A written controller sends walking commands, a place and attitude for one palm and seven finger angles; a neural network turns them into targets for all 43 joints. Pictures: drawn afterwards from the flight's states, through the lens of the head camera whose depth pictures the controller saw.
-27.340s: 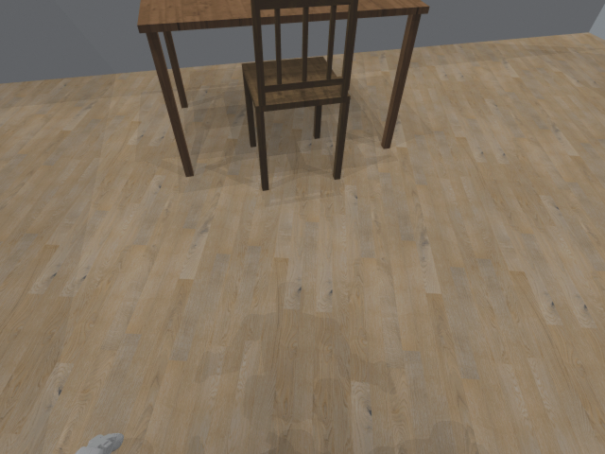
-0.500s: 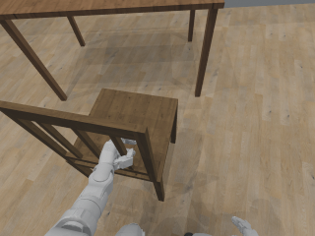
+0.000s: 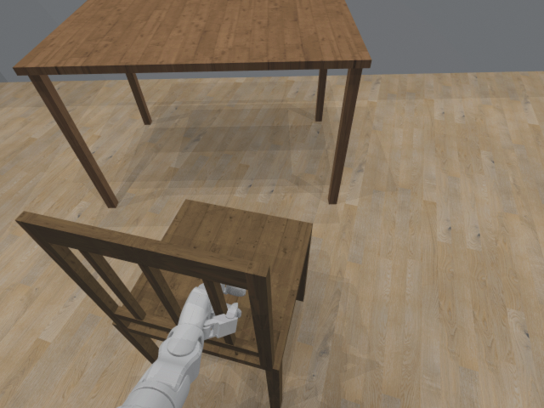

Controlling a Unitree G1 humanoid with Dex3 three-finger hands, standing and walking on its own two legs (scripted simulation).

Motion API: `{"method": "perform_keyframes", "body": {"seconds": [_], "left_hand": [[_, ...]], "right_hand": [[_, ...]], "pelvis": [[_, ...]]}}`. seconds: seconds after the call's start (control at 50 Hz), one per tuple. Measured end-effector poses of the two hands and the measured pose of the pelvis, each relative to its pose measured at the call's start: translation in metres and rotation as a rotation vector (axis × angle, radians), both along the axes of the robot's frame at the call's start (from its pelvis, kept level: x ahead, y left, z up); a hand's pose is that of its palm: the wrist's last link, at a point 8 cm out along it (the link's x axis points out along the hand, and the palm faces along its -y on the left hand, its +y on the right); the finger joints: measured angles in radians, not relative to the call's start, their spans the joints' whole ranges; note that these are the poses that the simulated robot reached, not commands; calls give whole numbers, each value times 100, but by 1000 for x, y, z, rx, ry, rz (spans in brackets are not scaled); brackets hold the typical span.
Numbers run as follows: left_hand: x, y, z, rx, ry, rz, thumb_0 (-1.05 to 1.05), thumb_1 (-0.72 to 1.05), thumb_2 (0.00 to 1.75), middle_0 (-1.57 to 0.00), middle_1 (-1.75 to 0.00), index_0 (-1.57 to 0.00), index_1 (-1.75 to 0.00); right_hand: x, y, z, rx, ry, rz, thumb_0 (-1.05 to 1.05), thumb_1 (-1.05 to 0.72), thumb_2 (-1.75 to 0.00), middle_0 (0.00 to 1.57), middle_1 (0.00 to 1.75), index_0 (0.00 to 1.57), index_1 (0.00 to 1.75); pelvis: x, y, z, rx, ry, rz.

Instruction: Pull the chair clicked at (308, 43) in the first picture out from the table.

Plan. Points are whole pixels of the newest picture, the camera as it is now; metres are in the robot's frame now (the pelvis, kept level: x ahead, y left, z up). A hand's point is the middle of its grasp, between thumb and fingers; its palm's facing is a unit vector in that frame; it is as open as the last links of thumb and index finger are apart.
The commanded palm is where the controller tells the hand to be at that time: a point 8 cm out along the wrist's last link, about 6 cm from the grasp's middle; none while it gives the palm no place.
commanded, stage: stop walking, hand still on the chair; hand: left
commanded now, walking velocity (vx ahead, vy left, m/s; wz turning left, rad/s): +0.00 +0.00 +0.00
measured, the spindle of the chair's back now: (168, 299) +0.32 +0.20 -0.08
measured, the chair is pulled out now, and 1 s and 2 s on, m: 0.64 0.64 0.64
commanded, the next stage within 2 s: open the thumb and straighten the fingers in 0.44 s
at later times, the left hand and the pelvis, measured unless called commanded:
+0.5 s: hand (232, 319) +0.27 +0.08 -0.06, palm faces -0.11 -0.99 -0.13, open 5.1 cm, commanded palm +0.26 +0.14 -0.05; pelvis +0.02 -0.01 +0.00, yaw +0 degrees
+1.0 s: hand (220, 312) +0.29 +0.10 -0.07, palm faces -0.11 -0.99 -0.11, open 13.5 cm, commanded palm +0.27 +0.15 -0.05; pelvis +0.01 +0.00 -0.03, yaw +1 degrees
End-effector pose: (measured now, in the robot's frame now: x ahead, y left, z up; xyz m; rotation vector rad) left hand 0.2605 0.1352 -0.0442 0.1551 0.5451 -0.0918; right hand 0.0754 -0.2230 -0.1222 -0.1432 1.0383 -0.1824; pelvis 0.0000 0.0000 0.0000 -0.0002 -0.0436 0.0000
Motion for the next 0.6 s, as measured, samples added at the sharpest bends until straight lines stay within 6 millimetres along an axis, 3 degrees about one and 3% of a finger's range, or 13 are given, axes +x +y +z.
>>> {"method": "perform_keyframes", "body": {"seconds": [0.12,0.38,0.6], "left_hand": [[0,0,0,9,1,-3,5,72,83,-39,-132,-49,-145],[0,0,0,8,-4,5,5,72,84,-40,-134,-49,-145],[1,0,-2,-15,2,34,5,71,83,-40,-136,-49,-145]], "right_hand": [[17,2,2,4,-32,-3,1,-90,-90,20,30,20,30],[65,-22,22,-71,-119,16,1,-91,-90,20,30,20,30],[66,-20,25,-39,-125,2,1,-91,-90,20,30,20,30]], "pelvis": [[12,1,2,3,15,-9],[16,-3,4,8,25,-4],[16,-7,3,6,48,8]]}}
